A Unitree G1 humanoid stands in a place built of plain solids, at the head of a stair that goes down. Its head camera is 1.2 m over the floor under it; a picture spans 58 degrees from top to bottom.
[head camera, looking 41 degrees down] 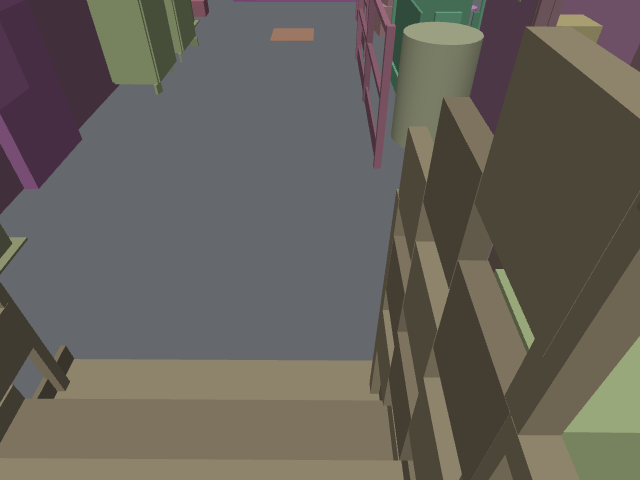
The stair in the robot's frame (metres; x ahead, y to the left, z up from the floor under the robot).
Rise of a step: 0.16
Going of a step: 0.28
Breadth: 1.40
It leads straight ahead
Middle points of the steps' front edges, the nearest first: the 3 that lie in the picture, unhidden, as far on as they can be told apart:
0.56 0.43 -0.16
0.84 0.43 -0.32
1.12 0.43 -0.48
